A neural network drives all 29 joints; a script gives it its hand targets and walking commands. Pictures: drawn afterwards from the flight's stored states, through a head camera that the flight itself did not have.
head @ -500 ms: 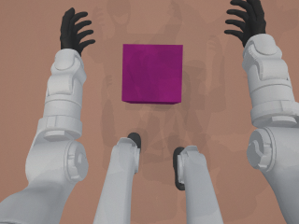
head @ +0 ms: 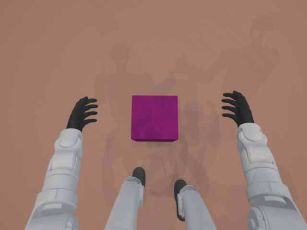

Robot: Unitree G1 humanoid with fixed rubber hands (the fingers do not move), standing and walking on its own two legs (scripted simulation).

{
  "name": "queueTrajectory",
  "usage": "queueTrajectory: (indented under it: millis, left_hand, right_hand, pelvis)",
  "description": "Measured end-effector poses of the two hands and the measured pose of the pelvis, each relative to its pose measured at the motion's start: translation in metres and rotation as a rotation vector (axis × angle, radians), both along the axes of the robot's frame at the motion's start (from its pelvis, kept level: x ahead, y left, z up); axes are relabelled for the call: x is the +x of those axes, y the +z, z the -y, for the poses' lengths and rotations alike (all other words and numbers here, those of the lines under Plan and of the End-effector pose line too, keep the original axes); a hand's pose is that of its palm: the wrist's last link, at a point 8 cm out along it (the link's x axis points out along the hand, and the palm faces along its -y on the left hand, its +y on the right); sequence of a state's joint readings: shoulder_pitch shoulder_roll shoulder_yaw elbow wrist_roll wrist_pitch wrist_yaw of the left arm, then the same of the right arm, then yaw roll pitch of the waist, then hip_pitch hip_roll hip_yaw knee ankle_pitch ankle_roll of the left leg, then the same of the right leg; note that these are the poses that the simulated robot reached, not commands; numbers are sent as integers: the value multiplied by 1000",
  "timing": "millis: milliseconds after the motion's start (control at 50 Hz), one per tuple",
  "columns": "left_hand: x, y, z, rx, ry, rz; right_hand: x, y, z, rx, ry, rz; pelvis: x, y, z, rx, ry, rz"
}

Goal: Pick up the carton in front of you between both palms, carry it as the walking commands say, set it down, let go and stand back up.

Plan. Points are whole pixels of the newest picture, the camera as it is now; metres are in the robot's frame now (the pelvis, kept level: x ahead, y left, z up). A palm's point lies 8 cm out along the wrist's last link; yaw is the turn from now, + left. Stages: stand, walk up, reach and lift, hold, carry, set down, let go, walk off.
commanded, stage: let go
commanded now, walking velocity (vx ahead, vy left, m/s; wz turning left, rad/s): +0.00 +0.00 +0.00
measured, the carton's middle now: (154, 121) +0.45 +0.04 -0.58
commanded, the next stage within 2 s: stand in 0.96 s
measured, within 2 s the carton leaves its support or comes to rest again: neither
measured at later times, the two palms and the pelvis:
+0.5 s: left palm (49, 197) +0.20 +0.23 +0.00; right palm (293, 192) +0.23 -0.24 -0.01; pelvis +0.04 -0.01 +0.07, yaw +2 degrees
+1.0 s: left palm (41, 195) +0.20 +0.24 +0.00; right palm (294, 203) +0.21 -0.24 -0.01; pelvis +0.05 -0.01 +0.07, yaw +1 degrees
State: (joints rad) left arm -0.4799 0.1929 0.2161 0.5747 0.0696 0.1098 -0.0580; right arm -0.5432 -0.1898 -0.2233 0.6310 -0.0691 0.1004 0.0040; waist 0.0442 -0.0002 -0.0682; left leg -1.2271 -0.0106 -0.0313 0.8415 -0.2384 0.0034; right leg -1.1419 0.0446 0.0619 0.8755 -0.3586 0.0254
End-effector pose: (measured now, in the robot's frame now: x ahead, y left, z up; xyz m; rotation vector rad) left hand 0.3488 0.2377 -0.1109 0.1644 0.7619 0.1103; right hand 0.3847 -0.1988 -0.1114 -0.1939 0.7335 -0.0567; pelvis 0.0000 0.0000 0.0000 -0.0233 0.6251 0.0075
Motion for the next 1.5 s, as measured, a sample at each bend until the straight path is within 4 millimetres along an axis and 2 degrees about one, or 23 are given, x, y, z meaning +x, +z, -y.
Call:
queueTrajectory:
  millis: [160, 380, 500, 620, 760, 980, 1120, 1220, 1500]
  left_hand:
    - [-48, 41, -2, -10, -2, -7]
    - [-127, 90, 6, -10, 14, -26]
    - [-151, 107, 12, -9, 6, -30]
    - [-152, 111, 18, -16, -18, -30]
    - [-144, 111, 19, -16, -30, -34]
    - [-146, 112, 1, 43, 7, -63]
    - [-159, 94, -35, 131, 33, -104]
    - [-168, 84, -47, 146, 34, -158]
    - [-174, 76, -54, 163, 24, -220]
  right_hand:
    - [-41, 40, 9, 7, 14, -3]
    - [-121, 86, 29, 8, 12, -31]
    - [-153, 105, 39, 6, 13, -37]
    - [-170, 114, 47, 4, 3, -47]
    - [-172, 117, 45, 7, 1, -58]
    - [-172, 109, 36, -12, -6, -60]
    - [-186, 99, 70, -157, -41, -145]
    - [-189, 103, 87, -210, -67, -171]
    - [-193, 97, 89, -217, -88, -215]
  pelvis:
    - [19, 26, -1, 10, 8, 136]
    - [39, 58, 6, 29, 16, 395]
    - [45, 68, 12, 40, 15, 535]
    - [46, 69, 17, 47, 14, 635]
    - [46, 69, 15, 47, 9, 692]
    - [50, 66, 6, 42, 14, 693]
    - [54, 63, 3, 29, 10, 640]
    - [58, 63, 0, 25, 7, 629]
    - [62, 65, -4, 23, 3, 636]
